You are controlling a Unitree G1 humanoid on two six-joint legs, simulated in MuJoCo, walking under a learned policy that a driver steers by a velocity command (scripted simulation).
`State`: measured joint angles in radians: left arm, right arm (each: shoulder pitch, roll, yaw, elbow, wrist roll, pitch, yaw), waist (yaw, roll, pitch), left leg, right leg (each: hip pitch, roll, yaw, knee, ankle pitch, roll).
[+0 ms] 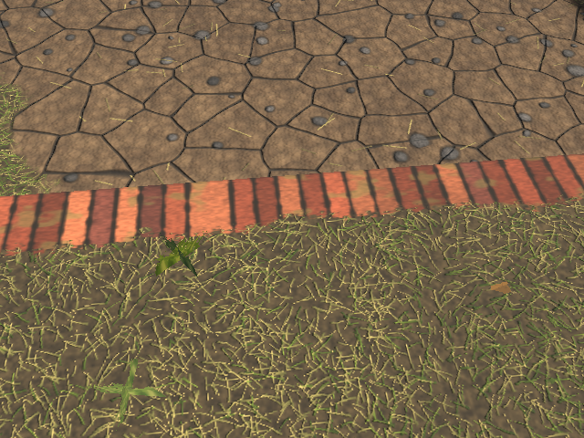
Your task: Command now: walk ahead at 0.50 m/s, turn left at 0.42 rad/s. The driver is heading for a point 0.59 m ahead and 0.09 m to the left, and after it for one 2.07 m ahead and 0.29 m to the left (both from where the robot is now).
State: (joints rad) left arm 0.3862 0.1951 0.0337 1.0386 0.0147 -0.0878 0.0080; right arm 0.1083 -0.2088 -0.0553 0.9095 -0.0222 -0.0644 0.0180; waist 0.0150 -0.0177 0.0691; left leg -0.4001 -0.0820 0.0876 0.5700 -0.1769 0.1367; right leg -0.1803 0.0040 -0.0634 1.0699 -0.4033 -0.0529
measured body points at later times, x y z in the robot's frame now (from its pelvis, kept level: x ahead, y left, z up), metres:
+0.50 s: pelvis +0.28 -0.01 +0.00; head +0.31 +0.00 +0.45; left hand +0.46 +0.26 -0.08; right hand +0.27 -0.29 -0.13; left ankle +0.08 +0.05 -0.72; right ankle +0.42 -0.08 -0.73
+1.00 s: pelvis +0.47 +0.05 +0.01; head +0.49 +0.07 +0.46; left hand +0.37 +0.27 -0.15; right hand +0.70 -0.10 -0.11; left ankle +0.53 +0.15 -0.72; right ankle +0.42 -0.08 -0.71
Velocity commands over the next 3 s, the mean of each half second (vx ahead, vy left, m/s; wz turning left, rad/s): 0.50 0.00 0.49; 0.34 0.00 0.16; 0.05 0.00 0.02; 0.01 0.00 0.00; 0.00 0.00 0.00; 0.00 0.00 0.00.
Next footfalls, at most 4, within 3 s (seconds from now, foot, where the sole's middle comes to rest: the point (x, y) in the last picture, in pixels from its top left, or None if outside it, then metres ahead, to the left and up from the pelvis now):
0.50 right None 0.45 -0.07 -0.76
0.96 left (230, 387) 0.57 0.17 -0.76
1.28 right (325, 390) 0.56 -0.05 -0.76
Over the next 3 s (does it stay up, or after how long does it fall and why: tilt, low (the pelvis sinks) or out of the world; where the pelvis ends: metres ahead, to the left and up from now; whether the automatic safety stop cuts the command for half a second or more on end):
stays up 0.55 0.04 0.02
